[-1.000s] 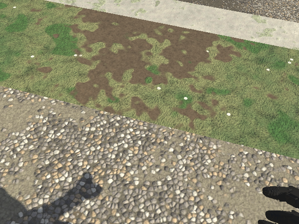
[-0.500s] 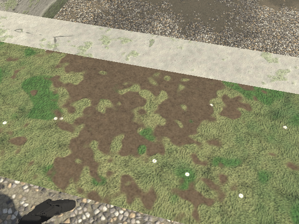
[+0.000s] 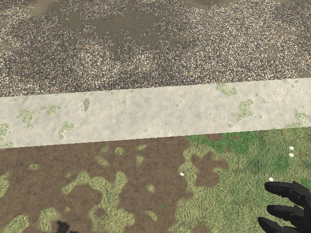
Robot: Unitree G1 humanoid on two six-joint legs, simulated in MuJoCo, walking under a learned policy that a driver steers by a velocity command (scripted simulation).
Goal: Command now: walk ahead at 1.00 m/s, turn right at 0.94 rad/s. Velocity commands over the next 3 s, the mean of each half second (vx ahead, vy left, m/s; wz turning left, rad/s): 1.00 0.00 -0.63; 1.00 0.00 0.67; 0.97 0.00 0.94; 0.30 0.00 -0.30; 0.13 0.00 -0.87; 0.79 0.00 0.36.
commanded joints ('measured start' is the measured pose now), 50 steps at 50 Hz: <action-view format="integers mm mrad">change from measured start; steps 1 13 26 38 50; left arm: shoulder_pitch -115 -371 -95 -71 -254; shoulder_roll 116 36 73 87 -7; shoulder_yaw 1 -22 27 25 -34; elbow -141 -269 -118 -11 -265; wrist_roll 14 16 72 60 63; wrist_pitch -17 -3 -80 -98 -72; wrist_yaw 5 -64 -44 11 10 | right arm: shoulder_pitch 334 249 284 112 306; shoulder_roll -144 -195 -116 -37 -90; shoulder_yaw -72 -75 -23 -15 -53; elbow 33 165 187 141 32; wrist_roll -14 -20 47 18 -17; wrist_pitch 27 11 30 79 94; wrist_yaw -8 -5 -1 54 36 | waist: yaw -216 -116 -41 -67 -9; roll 104 16 53 49 -79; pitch -175 129 -42 119 -110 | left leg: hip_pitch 756 358 -191 -227 194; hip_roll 364 249 185 139 164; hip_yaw -523 202 -86 121 -532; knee -283 -491 752 218 -129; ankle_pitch -379 208 -94 398 62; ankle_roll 169 128 105 110 369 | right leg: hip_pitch -677 -599 110 72 -523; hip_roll -155 -261 -378 -301 -88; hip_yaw -100 -233 147 -477 -78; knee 300 -164 -861 -937 476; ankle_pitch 139 589 104 802 68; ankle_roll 29 25 -127 16 55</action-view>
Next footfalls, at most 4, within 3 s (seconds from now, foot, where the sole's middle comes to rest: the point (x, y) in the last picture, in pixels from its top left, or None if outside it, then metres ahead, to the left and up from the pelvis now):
0.40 right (222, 221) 0.52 -0.19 -0.75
0.88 left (198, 127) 1.00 -0.10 -0.75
1.24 right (223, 96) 1.22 -0.24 -0.75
1.54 left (176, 105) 1.14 0.02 -0.75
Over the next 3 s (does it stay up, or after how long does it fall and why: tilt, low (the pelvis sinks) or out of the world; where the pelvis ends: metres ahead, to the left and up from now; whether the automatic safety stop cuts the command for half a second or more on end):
stays up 1.05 -0.14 0.01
